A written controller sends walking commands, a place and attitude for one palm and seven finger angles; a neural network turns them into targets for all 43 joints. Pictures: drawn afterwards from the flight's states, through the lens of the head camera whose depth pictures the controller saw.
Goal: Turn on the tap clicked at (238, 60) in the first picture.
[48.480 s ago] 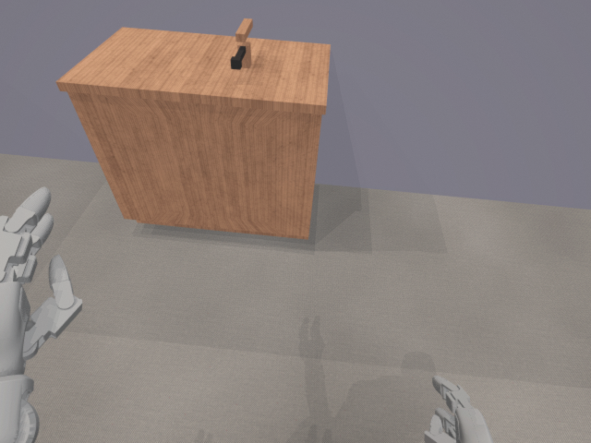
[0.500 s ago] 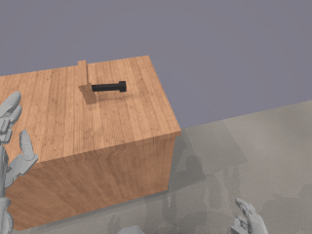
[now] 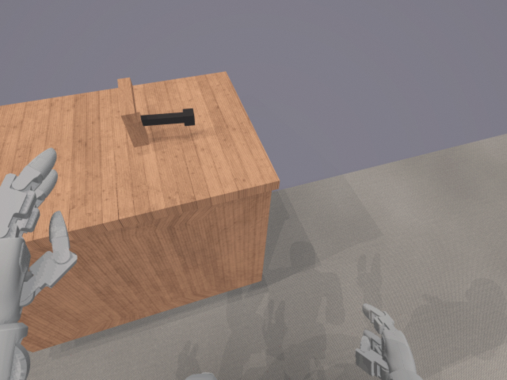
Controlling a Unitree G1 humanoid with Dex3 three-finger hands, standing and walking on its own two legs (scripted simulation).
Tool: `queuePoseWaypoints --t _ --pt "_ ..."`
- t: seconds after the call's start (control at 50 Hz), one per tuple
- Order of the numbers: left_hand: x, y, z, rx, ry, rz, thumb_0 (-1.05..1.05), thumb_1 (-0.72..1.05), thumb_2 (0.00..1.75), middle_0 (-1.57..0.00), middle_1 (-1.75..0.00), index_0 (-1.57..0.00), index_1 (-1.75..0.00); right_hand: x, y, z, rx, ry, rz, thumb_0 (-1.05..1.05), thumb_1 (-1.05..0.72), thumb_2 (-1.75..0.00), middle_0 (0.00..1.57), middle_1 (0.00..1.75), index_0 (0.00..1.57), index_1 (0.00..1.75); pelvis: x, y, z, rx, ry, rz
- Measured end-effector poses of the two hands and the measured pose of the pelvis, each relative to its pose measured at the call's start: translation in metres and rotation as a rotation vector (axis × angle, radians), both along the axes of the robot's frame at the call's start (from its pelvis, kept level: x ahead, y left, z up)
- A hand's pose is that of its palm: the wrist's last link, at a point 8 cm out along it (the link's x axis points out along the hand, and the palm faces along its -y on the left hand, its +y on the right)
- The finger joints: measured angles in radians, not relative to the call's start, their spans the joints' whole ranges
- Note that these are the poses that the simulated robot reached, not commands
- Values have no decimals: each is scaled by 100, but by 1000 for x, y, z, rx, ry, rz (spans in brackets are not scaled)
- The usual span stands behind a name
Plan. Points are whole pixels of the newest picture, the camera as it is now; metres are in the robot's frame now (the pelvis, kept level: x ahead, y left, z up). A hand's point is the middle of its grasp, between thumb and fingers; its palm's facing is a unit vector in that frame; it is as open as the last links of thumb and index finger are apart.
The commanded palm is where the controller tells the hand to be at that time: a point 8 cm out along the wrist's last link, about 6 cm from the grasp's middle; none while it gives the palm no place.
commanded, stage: stop stepping back and stand still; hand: left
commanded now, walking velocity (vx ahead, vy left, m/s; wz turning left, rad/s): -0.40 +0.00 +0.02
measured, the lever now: (188, 117) +0.65 +0.20 +0.01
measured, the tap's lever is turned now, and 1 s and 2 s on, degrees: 80 80 80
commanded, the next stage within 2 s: stand and check the lever's angle in 1.60 s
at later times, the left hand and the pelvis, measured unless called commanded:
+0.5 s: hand out of the picture +0.11 +0.24 +0.16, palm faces +0.38 -0.85 -0.35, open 7.5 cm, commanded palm +0.05 +0.28 +0.18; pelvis -0.11 +0.00 -0.01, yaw +0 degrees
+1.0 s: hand out of the picture +0.08 +0.22 +0.17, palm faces +0.41 -0.82 -0.39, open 7.5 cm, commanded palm +0.04 +0.26 +0.18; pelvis -0.12 -0.02 +0.00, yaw +1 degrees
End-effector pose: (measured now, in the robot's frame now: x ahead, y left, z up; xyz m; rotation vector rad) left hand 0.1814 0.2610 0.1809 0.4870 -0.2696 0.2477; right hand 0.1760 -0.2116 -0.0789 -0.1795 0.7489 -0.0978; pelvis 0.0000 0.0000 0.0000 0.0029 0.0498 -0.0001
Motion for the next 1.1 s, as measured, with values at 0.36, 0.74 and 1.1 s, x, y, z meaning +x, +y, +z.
queuePoseWaypoints --t 0.36,0.74,1.1 --pt "-104 16 -11 -63 -5 119 2 89 90 -21 -30 -20 -30 -126 -25 -5 -61 -1 -42 1 -90 -90 20 30 20 30 -90 0 -6 -4 -79 3" --pt "-143 -13 -6 -20 20 123 2 89 90 -21 -30 -20 -30 -189 -42 -31 16 75 -44 2 -90 -90 20 30 20 30 -130 -26 -6 3 -106 9" --pt "-130 5 -5 -63 -4 121 2 89 90 -21 -30 -21 -30 -133 -56 8 -70 -52 -65 2 -90 -90 19 30 20 30 -116 -12 0 3 -105 4"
